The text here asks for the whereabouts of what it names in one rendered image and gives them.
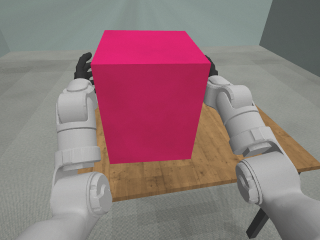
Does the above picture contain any left robot forearm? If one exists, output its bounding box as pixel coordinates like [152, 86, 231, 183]
[50, 78, 101, 212]

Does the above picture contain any table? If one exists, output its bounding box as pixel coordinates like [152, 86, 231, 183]
[77, 102, 320, 239]

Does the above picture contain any robot left upper arm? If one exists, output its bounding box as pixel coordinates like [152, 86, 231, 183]
[14, 171, 113, 240]

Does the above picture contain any robot right hand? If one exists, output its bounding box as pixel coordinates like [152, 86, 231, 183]
[205, 55, 218, 77]

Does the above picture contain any robot left hand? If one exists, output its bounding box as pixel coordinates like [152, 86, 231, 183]
[74, 52, 96, 93]

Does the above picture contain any right robot forearm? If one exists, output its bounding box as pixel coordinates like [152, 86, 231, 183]
[203, 75, 301, 189]

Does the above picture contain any robot right upper arm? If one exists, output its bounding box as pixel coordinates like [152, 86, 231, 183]
[235, 151, 320, 240]

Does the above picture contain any carton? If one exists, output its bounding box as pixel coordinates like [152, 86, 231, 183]
[90, 30, 211, 164]

